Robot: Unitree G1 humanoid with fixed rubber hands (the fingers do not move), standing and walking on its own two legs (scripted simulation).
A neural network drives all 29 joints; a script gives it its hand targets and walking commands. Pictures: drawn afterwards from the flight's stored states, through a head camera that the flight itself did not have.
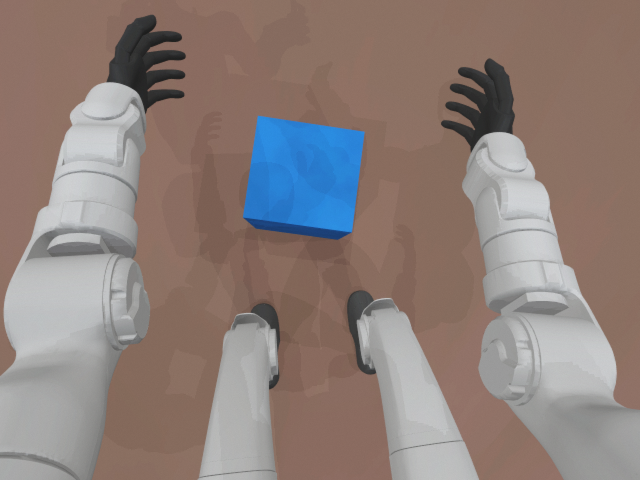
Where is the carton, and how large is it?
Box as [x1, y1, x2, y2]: [243, 116, 364, 239]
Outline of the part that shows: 258,116 243,217 256,228 336,239 351,232 364,132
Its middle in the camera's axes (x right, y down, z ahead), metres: -0.03 -0.11 +0.88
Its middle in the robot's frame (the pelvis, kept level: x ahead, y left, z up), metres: +0.50 -0.02 -0.52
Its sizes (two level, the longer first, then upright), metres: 0.210 0.200 0.250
